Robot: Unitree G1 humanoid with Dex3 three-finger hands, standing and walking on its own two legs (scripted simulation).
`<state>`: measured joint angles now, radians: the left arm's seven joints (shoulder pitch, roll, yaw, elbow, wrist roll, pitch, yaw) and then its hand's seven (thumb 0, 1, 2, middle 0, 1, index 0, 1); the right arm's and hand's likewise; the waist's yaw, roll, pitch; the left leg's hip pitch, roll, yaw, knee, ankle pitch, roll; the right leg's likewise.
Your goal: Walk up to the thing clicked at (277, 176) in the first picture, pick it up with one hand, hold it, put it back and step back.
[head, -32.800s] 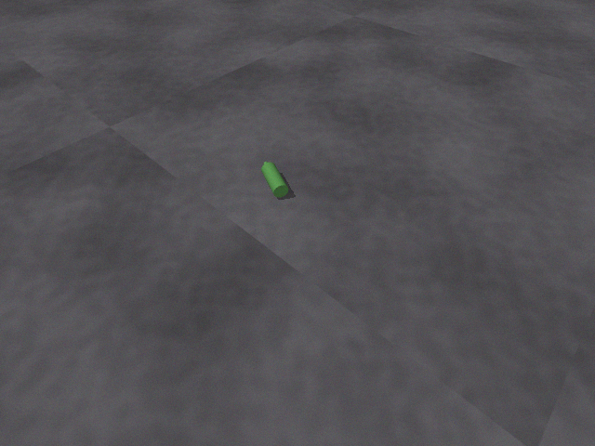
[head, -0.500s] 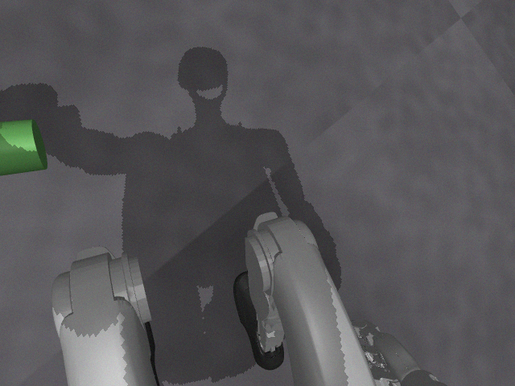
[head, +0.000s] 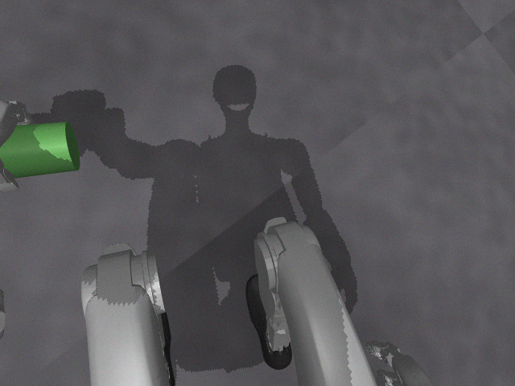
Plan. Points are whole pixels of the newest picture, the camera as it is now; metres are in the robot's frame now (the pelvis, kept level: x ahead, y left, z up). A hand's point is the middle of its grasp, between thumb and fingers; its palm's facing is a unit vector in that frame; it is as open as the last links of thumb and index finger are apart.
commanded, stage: lift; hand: left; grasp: from above
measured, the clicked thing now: out of the picture +0.47 +0.35 -0.16
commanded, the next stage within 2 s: hold in 1.48 s
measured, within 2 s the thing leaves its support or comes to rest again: neither
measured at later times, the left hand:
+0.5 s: hand out of the picture +0.39 +0.32 +0.03, palm faces -0.45 -0.09 -0.89, open 10.4 cm
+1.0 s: hand out of the picture +0.33 +0.30 +0.22, palm faces -0.47 -0.11 -0.88, open 10.4 cm
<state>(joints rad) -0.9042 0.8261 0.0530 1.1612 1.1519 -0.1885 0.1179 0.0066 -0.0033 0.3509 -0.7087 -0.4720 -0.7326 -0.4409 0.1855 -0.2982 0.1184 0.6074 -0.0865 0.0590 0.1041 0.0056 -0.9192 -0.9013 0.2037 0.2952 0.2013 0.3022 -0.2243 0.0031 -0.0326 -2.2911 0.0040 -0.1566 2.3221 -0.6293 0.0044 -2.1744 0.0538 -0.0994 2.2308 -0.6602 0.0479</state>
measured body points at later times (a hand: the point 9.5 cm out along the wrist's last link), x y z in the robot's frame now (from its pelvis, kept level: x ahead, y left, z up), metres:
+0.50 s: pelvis +0.00 +0.00 +0.11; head +0.18 +0.05 +0.52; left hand +0.41 +0.33 +0.08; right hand +0.14 -0.25 -0.01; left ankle +0.09 +0.12 -0.32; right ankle +0.11 -0.12 -0.32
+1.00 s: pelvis +0.03 +0.00 +0.30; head +0.11 +0.03 +0.74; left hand +0.35 +0.30 +0.27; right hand +0.16 -0.25 +0.18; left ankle +0.09 +0.12 -0.32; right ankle +0.11 -0.12 -0.32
